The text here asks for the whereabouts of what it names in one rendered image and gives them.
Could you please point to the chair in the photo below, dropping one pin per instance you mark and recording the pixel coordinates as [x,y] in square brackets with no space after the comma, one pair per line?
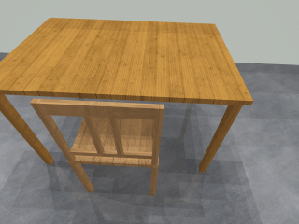
[111,133]

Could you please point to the table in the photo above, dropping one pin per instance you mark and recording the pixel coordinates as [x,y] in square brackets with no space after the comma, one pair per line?
[153,61]

